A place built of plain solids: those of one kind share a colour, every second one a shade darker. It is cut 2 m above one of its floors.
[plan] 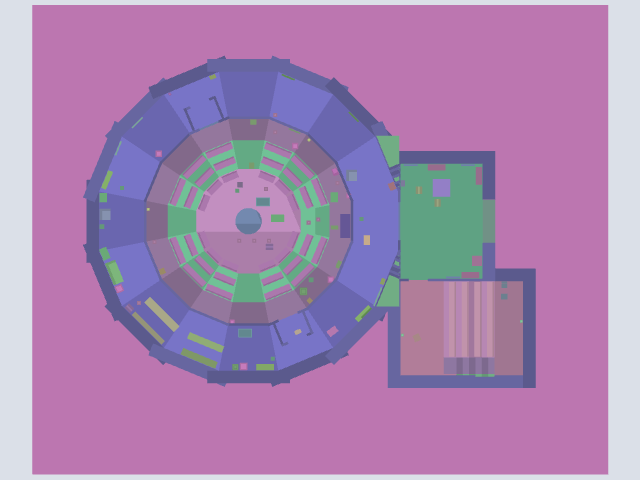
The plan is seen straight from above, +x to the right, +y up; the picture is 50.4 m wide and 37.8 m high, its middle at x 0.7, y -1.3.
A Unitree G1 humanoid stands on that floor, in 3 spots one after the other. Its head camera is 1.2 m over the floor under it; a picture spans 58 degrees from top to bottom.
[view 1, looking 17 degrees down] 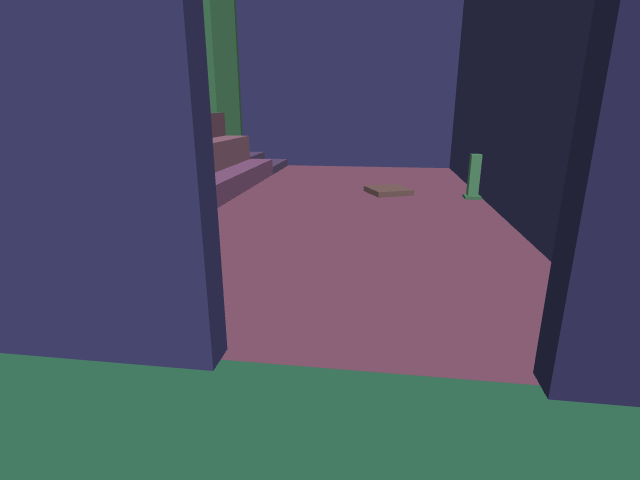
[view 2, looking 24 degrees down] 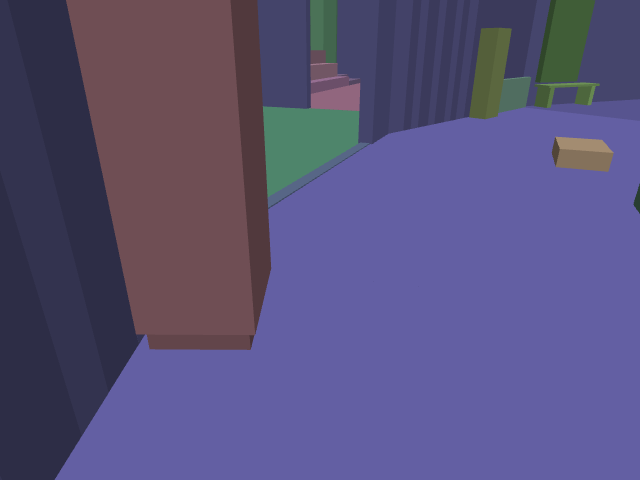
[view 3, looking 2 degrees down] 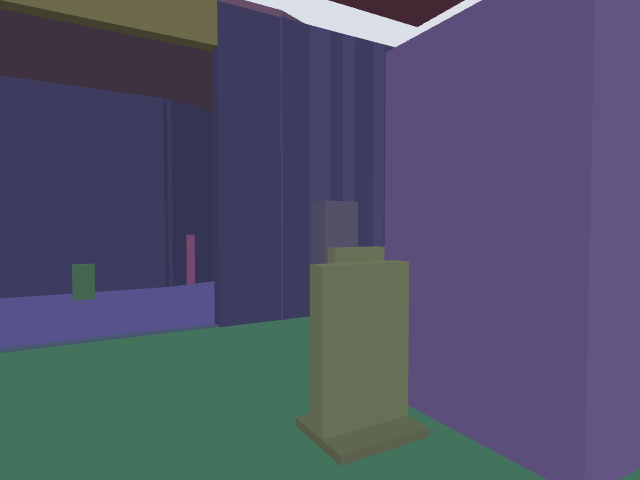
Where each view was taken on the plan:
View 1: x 8.44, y -2.65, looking -82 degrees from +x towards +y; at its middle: floor_lecture_room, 4.10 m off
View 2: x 5.20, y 4.37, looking -67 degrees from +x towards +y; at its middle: floor_ring_gallery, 2.95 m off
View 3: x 11.99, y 0.18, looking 150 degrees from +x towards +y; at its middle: rack_entrance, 5.46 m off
